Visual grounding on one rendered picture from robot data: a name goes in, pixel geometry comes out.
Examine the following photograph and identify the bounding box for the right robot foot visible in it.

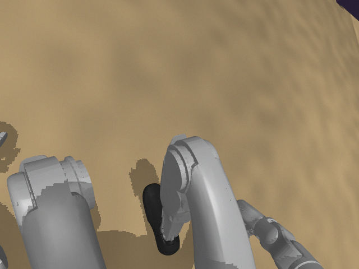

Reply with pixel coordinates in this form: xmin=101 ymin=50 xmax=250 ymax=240
xmin=142 ymin=183 xmax=180 ymax=256

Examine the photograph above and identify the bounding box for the right robot arm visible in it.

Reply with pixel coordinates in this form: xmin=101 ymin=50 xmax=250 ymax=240
xmin=253 ymin=217 xmax=324 ymax=269

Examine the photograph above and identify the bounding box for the right robot hand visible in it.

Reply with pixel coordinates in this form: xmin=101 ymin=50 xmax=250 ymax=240
xmin=236 ymin=200 xmax=266 ymax=238

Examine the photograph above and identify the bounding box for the armchair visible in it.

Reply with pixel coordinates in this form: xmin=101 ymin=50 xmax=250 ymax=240
xmin=336 ymin=0 xmax=359 ymax=20

